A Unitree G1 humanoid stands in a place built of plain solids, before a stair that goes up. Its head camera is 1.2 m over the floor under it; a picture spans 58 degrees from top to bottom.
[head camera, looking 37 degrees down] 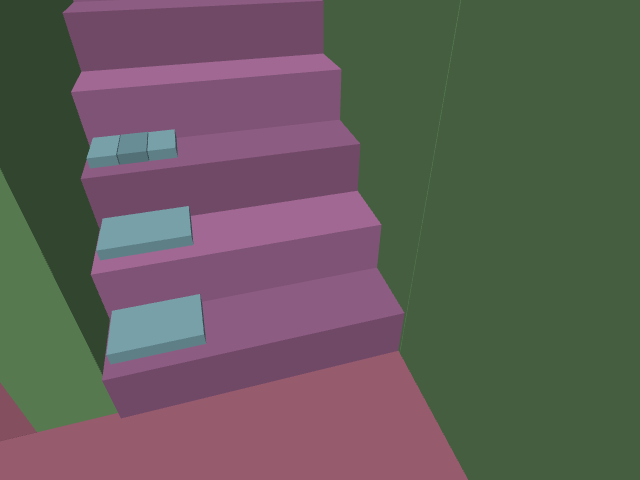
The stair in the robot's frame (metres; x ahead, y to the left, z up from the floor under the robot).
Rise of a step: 0.19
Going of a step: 0.23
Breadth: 0.90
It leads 16 degrees to the left of straight ahead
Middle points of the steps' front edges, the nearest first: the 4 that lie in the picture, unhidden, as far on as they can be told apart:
0.83 0.16 0.19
1.05 0.23 0.38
1.28 0.29 0.56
1.50 0.35 0.75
